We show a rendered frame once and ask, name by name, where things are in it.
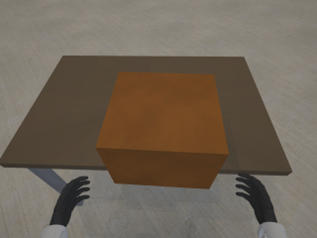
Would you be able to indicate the left robot hand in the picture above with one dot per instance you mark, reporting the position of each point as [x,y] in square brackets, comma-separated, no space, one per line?
[68,200]

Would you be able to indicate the robot right forearm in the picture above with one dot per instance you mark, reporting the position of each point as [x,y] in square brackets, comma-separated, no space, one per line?
[271,230]

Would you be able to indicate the carton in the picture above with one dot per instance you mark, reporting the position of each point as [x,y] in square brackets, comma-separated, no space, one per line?
[163,129]

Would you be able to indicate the robot left forearm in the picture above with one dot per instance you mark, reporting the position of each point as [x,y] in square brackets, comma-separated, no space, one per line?
[54,231]

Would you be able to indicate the table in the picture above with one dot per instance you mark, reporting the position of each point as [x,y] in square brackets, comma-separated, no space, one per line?
[61,130]

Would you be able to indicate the right robot hand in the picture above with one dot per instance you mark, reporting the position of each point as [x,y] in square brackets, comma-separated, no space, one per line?
[257,197]

